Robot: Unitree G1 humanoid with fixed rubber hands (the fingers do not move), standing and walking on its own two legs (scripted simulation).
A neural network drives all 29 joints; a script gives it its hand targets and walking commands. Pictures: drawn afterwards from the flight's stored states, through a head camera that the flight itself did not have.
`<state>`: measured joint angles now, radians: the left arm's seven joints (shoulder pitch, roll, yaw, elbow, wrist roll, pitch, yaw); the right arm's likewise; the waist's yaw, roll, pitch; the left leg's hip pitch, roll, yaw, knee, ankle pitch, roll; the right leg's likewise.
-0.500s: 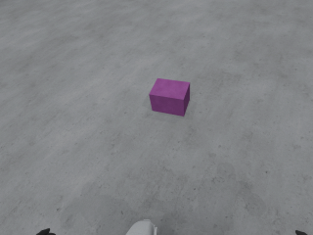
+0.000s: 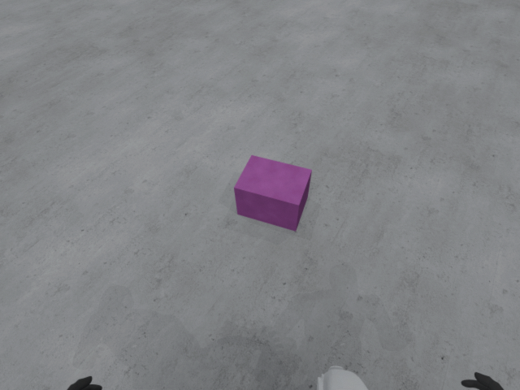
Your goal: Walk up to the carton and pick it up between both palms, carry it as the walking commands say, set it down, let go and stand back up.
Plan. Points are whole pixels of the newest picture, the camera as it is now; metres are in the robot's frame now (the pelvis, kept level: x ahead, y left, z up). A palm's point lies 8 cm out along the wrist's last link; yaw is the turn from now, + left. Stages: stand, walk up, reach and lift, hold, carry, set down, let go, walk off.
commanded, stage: walk up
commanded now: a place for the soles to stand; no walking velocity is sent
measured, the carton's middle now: (273, 192) +1.01 -0.01 -0.67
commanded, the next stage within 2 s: none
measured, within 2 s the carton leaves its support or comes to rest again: neither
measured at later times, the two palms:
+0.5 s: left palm (57, 338) +0.21 +0.36 -0.06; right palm (449, 270) +0.34 -0.32 -0.09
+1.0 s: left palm (117, 206) +0.48 +0.35 -0.07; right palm (423, 226) +0.45 -0.32 -0.11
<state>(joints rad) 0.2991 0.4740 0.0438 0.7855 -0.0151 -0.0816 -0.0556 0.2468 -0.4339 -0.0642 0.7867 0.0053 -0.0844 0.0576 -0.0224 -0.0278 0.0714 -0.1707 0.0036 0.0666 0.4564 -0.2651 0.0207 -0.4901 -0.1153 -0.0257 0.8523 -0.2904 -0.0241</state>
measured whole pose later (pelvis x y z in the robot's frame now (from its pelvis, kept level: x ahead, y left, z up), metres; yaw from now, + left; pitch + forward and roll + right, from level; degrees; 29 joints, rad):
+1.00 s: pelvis +0.38 +0.01 -0.01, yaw +0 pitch -3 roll +1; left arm 0.26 0.47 0.07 0.77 0.00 -0.09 -0.03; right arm 0.28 -0.46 -0.06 0.79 0.00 -0.04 0.04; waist -0.01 0.04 0.11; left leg -0.35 0.03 0.03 1.02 -0.49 0.04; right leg -0.34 -0.05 -0.08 0.61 -0.22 -0.02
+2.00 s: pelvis +0.57 +0.05 +0.00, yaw -5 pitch -3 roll +0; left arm 0.10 0.43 -0.01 1.01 -0.01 -0.04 0.01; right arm 0.07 -0.42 -0.02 1.00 0.00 -0.01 0.01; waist 0.01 0.01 0.06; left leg -0.14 0.03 0.06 0.50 -0.31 -0.01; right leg -0.25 -0.03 0.00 0.51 -0.21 0.02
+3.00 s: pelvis +0.57 +0.18 -0.02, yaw -12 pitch -1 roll +0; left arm 0.26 0.48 0.06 0.89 0.01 -0.04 0.02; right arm 0.21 -0.43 -0.09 0.80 -0.02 0.04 0.04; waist -0.02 0.03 0.08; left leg -0.30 0.07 0.06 0.72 -0.40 -0.02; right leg -0.37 0.02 -0.05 0.77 -0.44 -0.02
